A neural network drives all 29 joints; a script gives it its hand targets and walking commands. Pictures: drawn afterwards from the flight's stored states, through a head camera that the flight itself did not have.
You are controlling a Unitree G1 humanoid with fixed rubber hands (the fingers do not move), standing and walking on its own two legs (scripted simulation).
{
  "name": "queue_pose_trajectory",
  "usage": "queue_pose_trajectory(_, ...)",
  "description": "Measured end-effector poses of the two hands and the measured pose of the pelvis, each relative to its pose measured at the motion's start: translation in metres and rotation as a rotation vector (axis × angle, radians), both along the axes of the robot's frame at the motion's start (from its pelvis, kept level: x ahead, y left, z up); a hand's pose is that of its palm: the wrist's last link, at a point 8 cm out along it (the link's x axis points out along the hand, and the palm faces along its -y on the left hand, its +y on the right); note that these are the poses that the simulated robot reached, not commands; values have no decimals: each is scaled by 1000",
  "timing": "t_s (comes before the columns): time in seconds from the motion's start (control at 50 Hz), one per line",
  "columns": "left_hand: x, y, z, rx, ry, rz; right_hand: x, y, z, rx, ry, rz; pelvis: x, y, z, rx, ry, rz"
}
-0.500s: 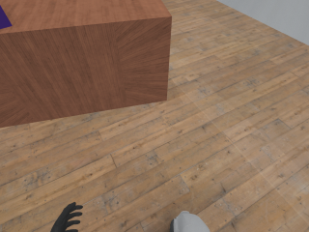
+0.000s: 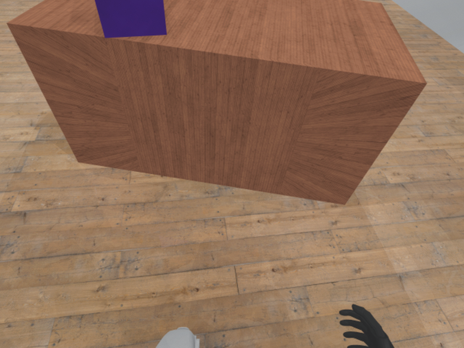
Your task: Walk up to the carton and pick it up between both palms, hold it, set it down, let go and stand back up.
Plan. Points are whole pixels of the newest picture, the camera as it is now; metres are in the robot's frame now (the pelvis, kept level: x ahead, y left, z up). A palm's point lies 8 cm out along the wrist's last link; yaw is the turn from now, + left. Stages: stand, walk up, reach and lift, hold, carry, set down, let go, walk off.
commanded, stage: walk up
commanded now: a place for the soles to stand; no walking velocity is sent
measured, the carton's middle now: out of the picture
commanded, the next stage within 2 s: none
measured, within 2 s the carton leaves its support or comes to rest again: neither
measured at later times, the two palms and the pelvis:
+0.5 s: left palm (80, 213) +0.38 +0.35 -0.08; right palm (319, 284) +0.27 -0.17 -0.11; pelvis +0.24 +0.09 +0.00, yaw +3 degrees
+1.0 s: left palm (2, 181) +0.46 +0.57 -0.09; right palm (230, 173) +0.51 +0.03 -0.06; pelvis +0.41 +0.29 +0.02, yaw +5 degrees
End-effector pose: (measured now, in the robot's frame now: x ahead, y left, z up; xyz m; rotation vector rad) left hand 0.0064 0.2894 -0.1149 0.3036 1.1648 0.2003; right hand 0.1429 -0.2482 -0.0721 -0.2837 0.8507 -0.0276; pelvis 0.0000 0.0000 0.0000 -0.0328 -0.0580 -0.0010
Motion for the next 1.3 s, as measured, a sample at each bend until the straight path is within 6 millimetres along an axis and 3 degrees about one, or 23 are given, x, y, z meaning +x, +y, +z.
queue_pose_trajectory(0.06,65,14,0,-34,-55,-36,-14,15,-7,-15,83,-95,28,20,2,-3,-1,9)
queue_pose_trajectory(0.14,162,21,27,-57,-191,-114,-38,15,2,-74,220,-201,65,41,19,10,14,15)
queue_pose_trajectory(0.2,217,25,44,-61,-248,-158,-40,18,9,-104,280,-222,94,56,26,13,26,23)
queue_pose_trajectory(0.3,289,31,54,-68,-289,-184,-12,35,6,-97,335,-215,141,72,29,14,36,23)
queue_pose_trajectory(0.42,370,30,45,-65,-349,-197,55,58,-22,-47,337,-198,205,83,10,8,41,20)
queue_pose_trajectory(0.46,380,39,40,-43,-362,-161,85,65,-34,-42,339,-165,223,87,2,-13,42,21)
queue_pose_trajectory(0.5,373,58,38,-9,-351,-81,124,76,-36,-47,328,-100,237,91,1,-12,30,57)
queue_pose_trajectory(0.56,339,92,41,44,-278,53,200,94,-25,-48,246,12,257,103,9,-11,1,97)
queue_pose_trajectory(0.62,300,118,46,77,-162,126,281,119,-1,-29,99,92,277,119,20,-5,-8,109)
queue_pose_trajectory(0.66,283,132,50,80,-89,148,323,140,13,-7,20,129,291,132,26,1,-9,112)
queue_pose_trajectory(0.74,279,160,50,53,-22,161,380,191,25,40,-59,173,320,165,29,-2,-7,112)
queue_pose_trajectory(0.84,315,214,29,16,-21,158,419,255,14,42,-74,170,362,222,13,-29,8,99)
queue_pose_trajectory(0.88,342,240,16,10,-22,131,421,274,8,24,-61,141,376,242,6,3,-2,101)
queue_pose_trajectory(0.92,376,258,11,-7,-48,102,411,282,5,0,-32,92,388,259,5,2,-9,97)
queue_pose_trajectory(1.02,473,280,28,-40,-166,2,362,272,11,-91,137,-87,417,291,21,5,-3,79)
queue_pose_trajectory(1.1,527,292,40,-47,-202,-68,338,274,16,-129,218,-150,439,313,28,11,4,69)
queue_pose_trajectory(1.2,582,301,47,-50,-221,-116,329,299,6,-99,291,-197,466,332,29,16,0,51)
queue_pose_trajectory(1.3,641,303,55,-43,-262,-162,335,326,-12,-43,353,-218,498,347,26,16,0,29)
